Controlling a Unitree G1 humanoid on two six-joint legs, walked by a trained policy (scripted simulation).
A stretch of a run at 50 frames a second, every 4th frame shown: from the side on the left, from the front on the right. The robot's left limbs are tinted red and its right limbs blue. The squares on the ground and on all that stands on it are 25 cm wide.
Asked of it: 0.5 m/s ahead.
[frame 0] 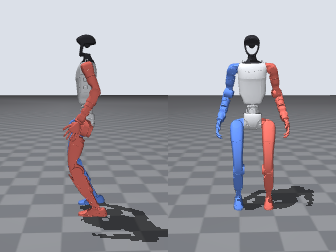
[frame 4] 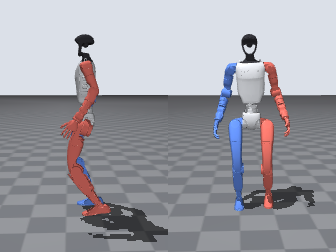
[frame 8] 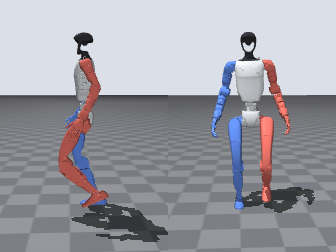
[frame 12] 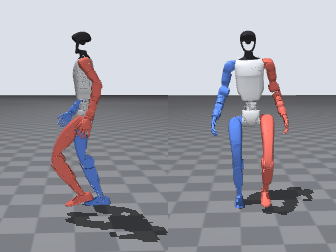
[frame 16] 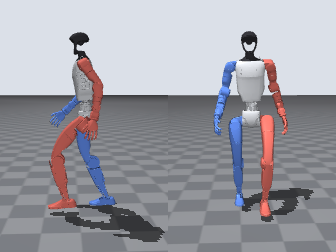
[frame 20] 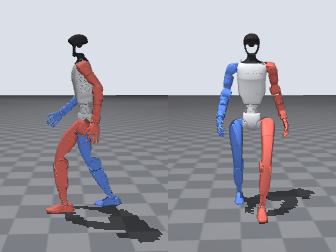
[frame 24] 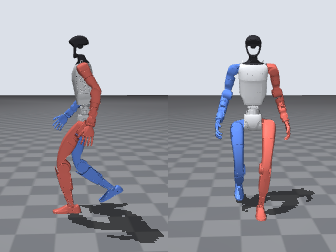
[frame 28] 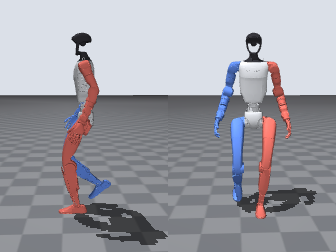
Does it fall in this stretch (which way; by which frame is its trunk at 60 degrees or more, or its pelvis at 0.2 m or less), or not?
no
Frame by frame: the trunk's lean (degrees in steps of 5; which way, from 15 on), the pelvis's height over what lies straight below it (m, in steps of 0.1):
0: 0, 0.7
4: 0, 0.8
8: 5, 0.8
12: 5, 0.8
16: 5, 0.8
20: 5, 0.8
24: 5, 0.7
28: 5, 0.8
